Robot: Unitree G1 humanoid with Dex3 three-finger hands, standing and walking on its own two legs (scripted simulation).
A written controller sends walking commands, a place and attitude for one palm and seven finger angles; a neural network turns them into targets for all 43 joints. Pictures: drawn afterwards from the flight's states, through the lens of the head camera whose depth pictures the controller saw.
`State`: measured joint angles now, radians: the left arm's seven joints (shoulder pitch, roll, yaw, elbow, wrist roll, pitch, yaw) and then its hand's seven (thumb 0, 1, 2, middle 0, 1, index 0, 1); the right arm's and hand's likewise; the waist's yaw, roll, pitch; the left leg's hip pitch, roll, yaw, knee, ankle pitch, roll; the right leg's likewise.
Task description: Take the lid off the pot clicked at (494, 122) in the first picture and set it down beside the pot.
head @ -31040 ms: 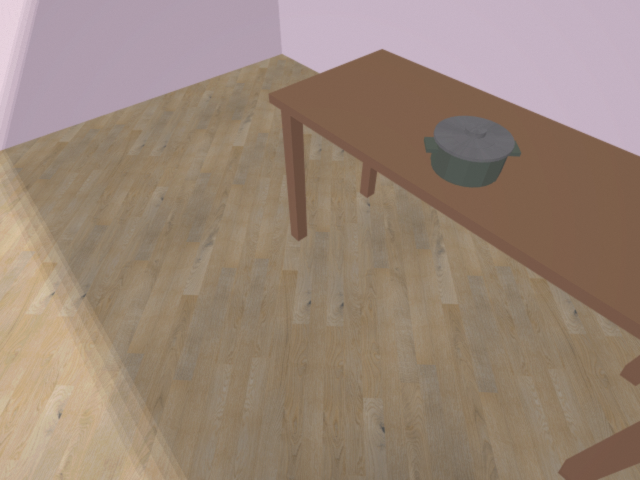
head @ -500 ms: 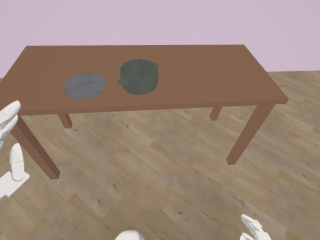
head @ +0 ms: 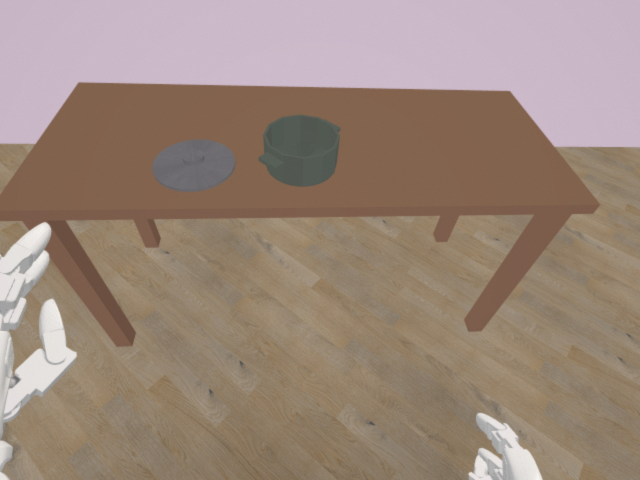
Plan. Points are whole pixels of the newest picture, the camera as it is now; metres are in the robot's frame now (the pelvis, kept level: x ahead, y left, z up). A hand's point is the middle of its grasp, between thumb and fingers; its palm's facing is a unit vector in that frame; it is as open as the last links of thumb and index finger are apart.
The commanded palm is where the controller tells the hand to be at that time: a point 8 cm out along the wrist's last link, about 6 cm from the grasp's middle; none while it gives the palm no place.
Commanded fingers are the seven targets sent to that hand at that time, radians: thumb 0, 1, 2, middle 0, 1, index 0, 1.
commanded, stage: let the arm hang, fingers relaxed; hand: left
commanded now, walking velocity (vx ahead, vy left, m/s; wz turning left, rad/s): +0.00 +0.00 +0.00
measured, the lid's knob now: (193, 157) +0.76 +0.32 -0.07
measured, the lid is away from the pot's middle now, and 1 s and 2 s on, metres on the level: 0.25 0.25 0.25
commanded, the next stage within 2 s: look to check the result in 1.12 s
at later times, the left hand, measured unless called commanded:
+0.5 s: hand out of the picture +0.08 +0.17 -0.17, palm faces +0.03 -0.98 -0.22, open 7.1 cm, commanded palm none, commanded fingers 0.00 0.90 0.90 -0.20 -0.30 -0.20 -0.30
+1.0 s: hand out of the picture +0.07 +0.15 -0.17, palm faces +0.05 -0.98 -0.19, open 7.3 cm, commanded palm none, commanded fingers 0.00 0.90 0.90 -0.20 -0.30 -0.20 -0.30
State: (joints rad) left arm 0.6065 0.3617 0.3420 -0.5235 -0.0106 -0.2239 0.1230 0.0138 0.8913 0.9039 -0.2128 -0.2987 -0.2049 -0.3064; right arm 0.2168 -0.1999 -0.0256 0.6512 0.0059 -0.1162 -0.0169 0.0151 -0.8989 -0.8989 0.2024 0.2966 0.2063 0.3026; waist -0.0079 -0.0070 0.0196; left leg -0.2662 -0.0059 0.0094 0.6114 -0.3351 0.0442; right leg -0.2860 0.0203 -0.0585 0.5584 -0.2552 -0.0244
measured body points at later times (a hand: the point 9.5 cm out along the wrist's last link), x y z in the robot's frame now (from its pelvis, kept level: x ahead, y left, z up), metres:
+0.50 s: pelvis +0.03 -0.02 +0.01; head +0.08 +0.00 +0.45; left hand +0.08 +0.23 -0.15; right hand +0.02 -0.25 -0.14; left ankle -0.01 +0.09 -0.73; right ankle +0.03 -0.14 -0.73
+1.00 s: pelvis +0.05 -0.02 +0.01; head +0.08 -0.01 +0.46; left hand +0.06 +0.20 -0.16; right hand +0.05 -0.25 -0.15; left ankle -0.01 +0.09 -0.73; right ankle +0.03 -0.14 -0.73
